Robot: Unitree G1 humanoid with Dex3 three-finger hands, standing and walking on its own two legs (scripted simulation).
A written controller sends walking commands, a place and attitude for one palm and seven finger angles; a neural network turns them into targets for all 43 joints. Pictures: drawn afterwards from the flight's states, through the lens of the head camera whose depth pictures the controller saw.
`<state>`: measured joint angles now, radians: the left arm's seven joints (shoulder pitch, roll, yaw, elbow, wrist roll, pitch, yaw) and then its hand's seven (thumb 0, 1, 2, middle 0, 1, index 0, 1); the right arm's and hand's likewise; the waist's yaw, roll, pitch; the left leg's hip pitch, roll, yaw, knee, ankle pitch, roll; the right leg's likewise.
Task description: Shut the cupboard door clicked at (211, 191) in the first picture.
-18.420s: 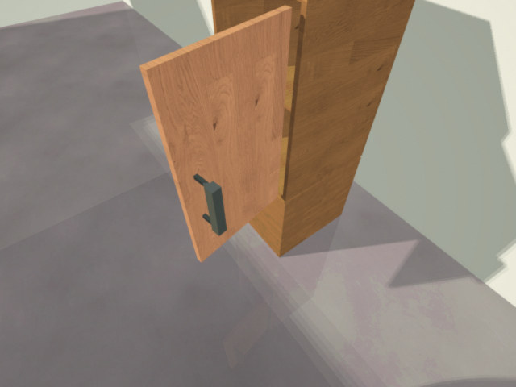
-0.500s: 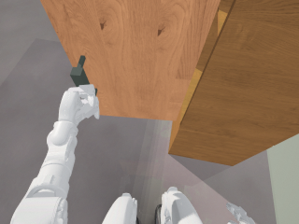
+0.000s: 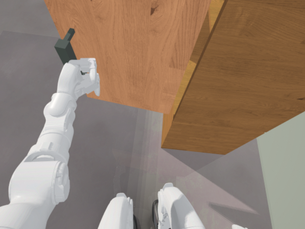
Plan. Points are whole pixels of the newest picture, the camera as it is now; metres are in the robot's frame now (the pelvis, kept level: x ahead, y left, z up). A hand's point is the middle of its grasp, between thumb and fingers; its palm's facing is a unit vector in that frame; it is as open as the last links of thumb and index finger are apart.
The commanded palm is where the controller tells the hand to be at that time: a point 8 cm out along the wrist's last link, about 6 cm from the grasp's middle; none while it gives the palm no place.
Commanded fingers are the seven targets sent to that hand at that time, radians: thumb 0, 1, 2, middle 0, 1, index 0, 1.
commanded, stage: push the door shut along its arc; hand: left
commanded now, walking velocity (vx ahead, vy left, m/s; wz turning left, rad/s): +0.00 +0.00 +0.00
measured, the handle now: (75, 60) +0.56 +0.17 +0.03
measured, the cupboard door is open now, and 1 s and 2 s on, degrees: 84 66 61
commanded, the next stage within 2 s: pull the fist back off the door in 0.92 s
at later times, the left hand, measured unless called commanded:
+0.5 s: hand (113, 65) +0.54 +0.07 +0.04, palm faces -0.36 -0.93 -0.03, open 3.1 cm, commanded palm +0.54 +0.11 +0.04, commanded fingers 0.00 0.90 0.90 -1.30 -1.50 -1.30 -1.50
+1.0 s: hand (122, 54) +0.57 +0.05 +0.04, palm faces -0.42 -0.91 -0.04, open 3.2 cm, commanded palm +0.60 +0.06 +0.04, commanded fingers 0.00 0.90 0.90 -1.30 -1.50 -1.30 -1.50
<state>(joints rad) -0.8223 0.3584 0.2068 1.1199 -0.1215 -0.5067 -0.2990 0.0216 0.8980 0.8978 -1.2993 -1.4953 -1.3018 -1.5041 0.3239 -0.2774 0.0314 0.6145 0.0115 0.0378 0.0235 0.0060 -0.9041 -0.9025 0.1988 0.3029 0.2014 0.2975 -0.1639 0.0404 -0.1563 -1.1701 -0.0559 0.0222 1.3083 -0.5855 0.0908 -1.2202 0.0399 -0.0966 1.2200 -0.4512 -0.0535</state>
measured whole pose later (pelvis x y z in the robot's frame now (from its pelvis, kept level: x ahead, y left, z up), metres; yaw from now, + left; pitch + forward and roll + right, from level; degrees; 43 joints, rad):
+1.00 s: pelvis +0.00 -0.02 -0.03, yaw -1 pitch +32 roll -5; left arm -1.29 0.54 0.14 1.33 -0.05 -0.28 -0.40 0.01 0.95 0.96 -1.30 -1.50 -1.31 -1.50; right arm 0.36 -0.28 0.06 0.66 -0.02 -0.04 0.01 0.00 -0.90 -0.90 0.20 0.30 0.20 0.30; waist -0.29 0.05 -0.14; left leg -1.37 -0.03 -0.02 1.43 -0.62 0.06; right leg -1.41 0.06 -0.15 1.31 -0.47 -0.09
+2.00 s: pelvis +0.01 -0.02 +0.00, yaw +1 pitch +26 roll -1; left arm -0.84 0.15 0.15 1.17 0.03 -0.62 0.22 0.02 0.90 0.90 -1.30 -1.50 -1.30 -1.50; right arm 0.26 -0.24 0.00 0.62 -0.06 0.04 0.10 0.00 -0.91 -0.90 0.20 0.30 0.20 0.30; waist -0.16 0.03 -0.17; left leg -1.15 -0.05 0.02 1.27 -0.58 0.06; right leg -1.22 0.05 -0.09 1.22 -0.46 -0.08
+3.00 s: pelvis +0.06 +0.00 +0.12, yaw +2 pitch -1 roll -1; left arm 0.32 0.30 0.12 -0.21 -0.07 -0.02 0.09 0.02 0.89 0.90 -0.74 -0.88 -0.74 -0.89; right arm 0.18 -0.21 0.07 0.54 0.03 -0.01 -0.06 0.01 -0.90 -0.90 0.20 0.30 0.20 0.30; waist 0.06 0.08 -0.02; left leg -0.11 -0.08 -0.02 0.45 -0.32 0.08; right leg -0.17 0.04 -0.06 0.43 -0.24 -0.04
